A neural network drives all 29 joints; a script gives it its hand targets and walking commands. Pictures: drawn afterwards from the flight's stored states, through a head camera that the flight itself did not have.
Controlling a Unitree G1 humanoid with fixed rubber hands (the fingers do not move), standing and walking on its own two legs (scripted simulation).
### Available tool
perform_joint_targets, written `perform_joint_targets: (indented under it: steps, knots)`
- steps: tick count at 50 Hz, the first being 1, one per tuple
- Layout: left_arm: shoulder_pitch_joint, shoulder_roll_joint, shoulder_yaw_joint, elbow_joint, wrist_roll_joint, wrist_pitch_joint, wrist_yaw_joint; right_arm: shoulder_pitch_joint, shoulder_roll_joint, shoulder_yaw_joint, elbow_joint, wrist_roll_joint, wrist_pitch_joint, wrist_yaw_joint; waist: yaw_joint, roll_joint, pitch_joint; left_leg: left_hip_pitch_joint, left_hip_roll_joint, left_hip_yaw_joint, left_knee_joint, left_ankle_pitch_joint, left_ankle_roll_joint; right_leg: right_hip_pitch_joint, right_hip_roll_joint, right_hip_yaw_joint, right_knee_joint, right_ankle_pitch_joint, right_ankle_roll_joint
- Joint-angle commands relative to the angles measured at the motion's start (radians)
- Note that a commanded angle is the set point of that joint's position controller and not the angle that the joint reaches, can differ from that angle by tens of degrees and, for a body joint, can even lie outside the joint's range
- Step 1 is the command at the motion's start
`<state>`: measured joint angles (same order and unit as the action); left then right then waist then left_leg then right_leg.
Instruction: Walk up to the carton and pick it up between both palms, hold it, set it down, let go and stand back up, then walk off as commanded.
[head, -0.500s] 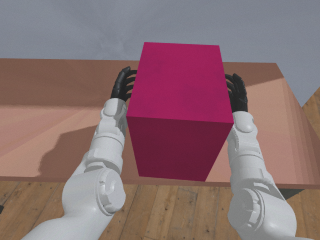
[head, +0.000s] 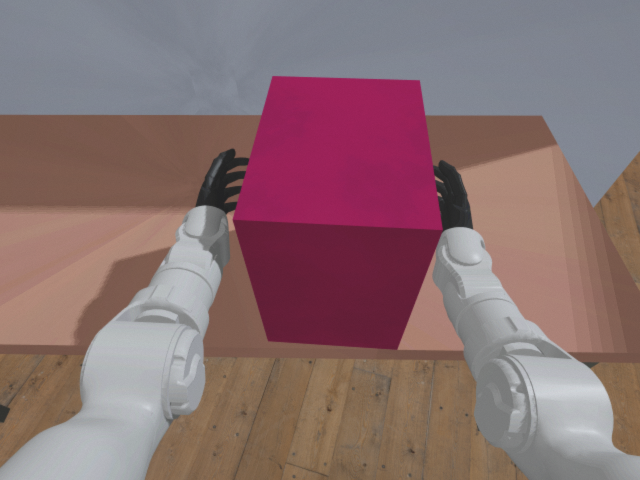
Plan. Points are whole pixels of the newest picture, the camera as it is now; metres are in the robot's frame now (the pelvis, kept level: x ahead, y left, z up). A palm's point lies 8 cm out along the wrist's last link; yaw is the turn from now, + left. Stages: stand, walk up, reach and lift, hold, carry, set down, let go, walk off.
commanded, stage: set down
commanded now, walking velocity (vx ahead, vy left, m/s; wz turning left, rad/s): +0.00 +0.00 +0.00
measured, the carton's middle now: (338, 220) +0.46 -0.03 +0.04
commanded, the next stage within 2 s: none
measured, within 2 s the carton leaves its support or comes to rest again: neither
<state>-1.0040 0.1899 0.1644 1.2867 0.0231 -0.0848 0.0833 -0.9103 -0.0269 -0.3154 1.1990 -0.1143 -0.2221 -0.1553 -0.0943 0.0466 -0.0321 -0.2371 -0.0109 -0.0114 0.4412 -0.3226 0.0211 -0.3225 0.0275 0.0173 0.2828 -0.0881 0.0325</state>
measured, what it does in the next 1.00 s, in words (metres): shifts its weight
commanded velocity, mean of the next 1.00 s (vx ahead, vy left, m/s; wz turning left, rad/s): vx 0.00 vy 0.00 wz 0.00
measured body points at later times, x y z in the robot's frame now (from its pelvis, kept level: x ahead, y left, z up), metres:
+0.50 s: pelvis -0.06 -0.03 +0.00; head -0.05 -0.04 +0.45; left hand +0.40 +0.13 +0.12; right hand +0.35 -0.20 +0.10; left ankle -0.08 +0.08 -0.74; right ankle +0.02 -0.14 -0.74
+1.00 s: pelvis -0.05 -0.02 +0.00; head -0.03 -0.03 +0.45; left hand +0.38 +0.16 +0.09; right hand +0.33 -0.18 +0.06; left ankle -0.08 +0.08 -0.74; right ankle +0.02 -0.14 -0.74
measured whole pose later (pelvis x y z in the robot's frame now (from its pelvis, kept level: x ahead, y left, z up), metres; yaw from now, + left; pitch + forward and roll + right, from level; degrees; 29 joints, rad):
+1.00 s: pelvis -0.05 -0.02 +0.00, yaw +0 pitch +4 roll -1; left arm -0.74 0.23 0.12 1.01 -0.11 -0.01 -0.06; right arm -0.50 -0.03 -0.02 0.70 0.04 -0.08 -0.29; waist -0.04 0.05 -0.05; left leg -0.26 -0.01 -0.01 0.48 -0.30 0.02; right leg -0.36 0.03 0.02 0.37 -0.08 0.01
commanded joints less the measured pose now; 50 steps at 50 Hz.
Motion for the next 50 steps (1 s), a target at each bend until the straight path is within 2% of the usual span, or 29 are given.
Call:
perform_joint_targets:
  steps: [1,3,6,7,8,11,12,13,14,15,16,17,19,23,24,25,26,29,33,36,37,39,41,42,43,44,47,48,50]
  knots:
    - [-0.397,0.101,-0.059,-0.084,-0.058,-0.078,-0.014,-0.261,-0.102,0.124,-0.177,0.147,-0.043,-0.021,0.004,-0.037,-0.692,-0.462,0.017,0.049,-0.043,0.595,-0.094,0.664,-0.063,-0.009,0.233,0.787,-0.028]
    - [-0.391,0.117,-0.033,-0.058,-0.035,-0.087,-0.022,-0.231,-0.099,0.126,-0.151,0.132,-0.046,-0.026,0.006,-0.051,-0.679,-0.414,0.014,0.054,-0.071,0.527,-0.083,0.630,-0.056,-0.021,0.229,0.688,-0.007]
    - [-0.444,0.113,-0.055,-0.017,-0.031,-0.068,-0.033,-0.346,-0.120,0.121,-0.110,0.171,-0.018,-0.026,0.007,0.023,-0.631,-0.199,0.024,0.041,0.017,0.628,-0.128,0.410,0.005,-0.070,0.188,0.508,-0.032]
    - [-0.344,0.107,-0.058,-0.040,-0.028,-0.053,-0.035,-0.262,-0.113,0.162,-0.131,0.188,-0.022,-0.030,0.010,0.000,-0.615,-0.124,0.025,0.038,0.037,0.701,-0.128,0.417,0.017,-0.073,0.183,0.565,-0.029]
    - [-0.410,0.124,-0.053,-0.057,-0.036,-0.057,-0.030,-0.326,-0.126,0.137,-0.174,0.170,-0.022,-0.040,0.014,0.009,-0.655,-0.151,0.021,0.051,0.047,0.709,-0.133,0.428,0.013,-0.072,0.180,0.574,-0.034]
    - [-0.379,0.098,-0.093,-0.098,-0.057,-0.062,-0.036,-0.264,-0.121,0.151,-0.187,0.197,-0.028,-0.047,0.001,0.029,-0.651,-0.140,0.025,0.034,0.037,0.628,-0.136,0.422,0.021,-0.083,0.190,0.488,-0.035]
    - [-0.469,0.116,-0.091,-0.018,-0.087,-0.063,-0.036,-0.359,-0.128,0.151,-0.175,0.202,0.004,-0.046,0.018,-0.001,-0.602,-0.189,0.023,0.041,0.033,0.522,-0.125,0.368,0.017,-0.081,0.177,0.386,-0.042]
    - [-0.346,0.087,-0.129,-0.072,-0.101,-0.052,-0.041,-0.250,-0.118,0.165,-0.218,0.220,0.000,-0.045,-0.002,0.003,-0.580,-0.155,0.028,0.026,0.016,0.510,-0.120,0.404,0.020,-0.089,0.169,0.400,-0.041]
    - [-0.385,0.102,-0.122,-0.042,-0.105,-0.051,-0.047,-0.284,-0.112,0.177,-0.236,0.216,0.011,-0.046,0.022,-0.017,-0.574,-0.186,0.020,0.041,0.011,0.453,-0.111,0.397,0.012,-0.082,0.164,0.361,-0.044]
    - [-0.331,0.103,-0.135,-0.068,-0.121,-0.049,-0.054,-0.236,-0.107,0.199,-0.272,0.237,0.016,-0.053,0.013,-0.027,-0.572,-0.188,0.018,0.039,0.006,0.417,-0.099,0.439,0.013,-0.079,0.171,0.364,-0.042]
    - [-0.424,0.135,-0.129,-0.012,-0.129,-0.043,-0.056,-0.335,-0.104,0.205,-0.287,0.237,0.045,-0.053,0.040,-0.042,-0.534,-0.266,0.016,0.052,-0.012,0.303,-0.085,0.427,0.003,-0.074,0.176,0.275,-0.045]
    - [-0.422,0.174,-0.092,0.023,-0.126,-0.032,-0.058,-0.297,-0.100,0.199,-0.249,0.228,0.081,-0.058,0.038,-0.065,-0.459,-0.305,0.007,0.055,-0.035,0.197,-0.061,0.442,-0.006,-0.053,0.169,0.196,-0.034]
    - [-0.395,0.180,-0.111,0.026,-0.160,-0.023,-0.067,-0.289,-0.080,0.221,-0.309,0.240,0.117,-0.071,0.043,-0.098,-0.454,-0.358,0.004,0.071,-0.050,0.081,-0.032,0.470,-0.032,-0.027,0.178,0.079,-0.020]
    - [-0.351,0.196,-0.134,-0.015,-0.191,-0.033,-0.081,-0.250,-0.059,0.233,-0.352,0.252,0.155,-0.087,0.035,-0.085,-0.425,-0.355,0.017,0.049,-0.069,0.037,-0.022,0.479,-0.030,-0.023,0.181,0.006,-0.025]
    - [-0.326,0.180,-0.129,-0.048,-0.187,-0.040,-0.087,-0.207,-0.047,0.256,-0.348,0.246,0.152,-0.089,0.052,-0.097,-0.440,-0.327,0.009,0.056,-0.068,0.044,-0.022,0.475,-0.034,-0.015,0.171,-0.019,-0.022]
    - [-0.337,0.191,-0.122,-0.058,-0.193,-0.038,-0.091,-0.201,-0.052,0.247,-0.351,0.243,0.161,-0.097,0.026,-0.104,-0.432,-0.335,0.006,0.053,-0.067,0.034,-0.016,0.469,-0.038,-0.001,0.160,-0.041,-0.020]
    - [-0.290,0.198,-0.117,-0.081,-0.185,-0.037,-0.091,-0.175,-0.040,0.257,-0.384,0.248,0.157,-0.098,0.043,-0.101,-0.442,-0.320,0.008,0.051,-0.065,0.058,-0.018,0.484,-0.041,0.004,0.159,-0.031,-0.021]
    - [-0.288,0.205,-0.103,-0.067,-0.182,-0.030,-0.105,-0.155,-0.034,0.264,-0.381,0.258,0.164,-0.108,0.043,-0.103,-0.426,-0.294,0.003,0.055,-0.065,0.043,-0.014,0.459,-0.047,0.012,0.149,-0.073,-0.024]
    - [-0.184,0.201,-0.059,-0.210,-0.156,-0.032,-0.111,-0.061,-0.005,0.288,-0.500,0.257,0.133,-0.121,0.066,-0.082,-0.469,-0.244,0.007,0.051,-0.079,0.123,-0.022,0.544,-0.031,0.007,0.153,0.031,-0.019]
    - [-0.317,0.220,-0.047,-0.152,-0.169,-0.016,-0.111,-0.201,-0.029,0.281,-0.522,0.259,0.167,-0.110,0.084,-0.103,-0.420,-0.304,0.013,0.046,-0.093,-0.004,-0.011,0.474,-0.047,0.023,0.142,-0.122,-0.026]
    - [-0.157,0.197,-0.051,-0.253,-0.158,-0.024,-0.109,-0.030,0.007,0.324,-0.562,0.278,0.154,-0.109,0.088,-0.099,-0.398,-0.240,0.018,0.043,-0.101,0.066,-0.011,0.537,-0.041,0.025,0.141,-0.043,-0.026]
    - [-0.212,0.210,-0.055,-0.231,-0.182,-0.008,-0.121,-0.069,-0.009,0.322,-0.587,0.277,0.146,-0.120,0.089,-0.099,-0.429,-0.248,0.008,0.051,-0.093,0.058,-0.015,0.533,-0.045,0.029,0.139,-0.033,-0.024]
    - [-0.104,0.206,-0.014,-0.358,-0.147,0.002,-0.123,0.053,0.003,0.343,-0.654,0.287,0.129,-0.130,0.103,-0.089,-0.479,-0.190,0.012,0.060,-0.091,0.165,-0.022,0.610,-0.037,0.028,0.142,0.099,-0.025]
    - [-0.144,0.210,-0.014,-0.314,-0.142,0.011,-0.128,0.016,-0.012,0.327,-0.615,0.282,0.126,-0.132,0.088,-0.092,-0.452,-0.193,0.011,0.049,-0.085,0.161,-0.027,0.565,-0.027,0.015,0.145,0.093,-0.026]
    - [-0.028,0.158,-0.027,-0.388,-0.134,0.023,-0.132,0.127,-0.003,0.363,-0.616,0.310,0.121,-0.130,0.084,-0.086,-0.438,-0.120,0.008,0.041,-0.084,0.251,-0.038,0.598,-0.019,0.012,0.133,0.175,-0.031]
    - [-0.068,0.185,-0.012,-0.376,-0.128,0.043,-0.143,0.093,-0.028,0.354,-0.614,0.305,0.127,-0.137,0.093,-0.078,-0.447,-0.123,0.005,0.050,-0.078,0.244,-0.035,0.584,-0.026,0.013,0.126,0.167,-0.033]
    - [0.050,0.153,-0.024,-0.492,-0.108,0.087,-0.155,0.229,-0.037,0.296,-0.632,0.290,0.108,-0.152,0.058,-0.054,-0.431,-0.029,0.012,0.042,-0.077,0.327,-0.054,0.589,-0.001,-0.016,0.111,0.235,-0.040]
    - [0.074,0.137,-0.011,-0.562,-0.103,0.110,-0.160,0.237,-0.037,0.321,-0.688,0.301,0.102,-0.159,0.069,-0.040,-0.458,-0.006,0.004,0.046,-0.064,0.390,-0.053,0.613,0.003,-0.015,0.119,0.300,-0.038]
    - [0.283,0.106,-0.017,-0.690,-0.082,0.135,-0.176,0.440,-0.043,0.341,-0.726,0.325,0.067,-0.157,0.061,-0.044,-0.422,0.104,0.011,0.028,-0.039,0.561,-0.072,0.638,0.027,-0.035,0.122,0.415,-0.036]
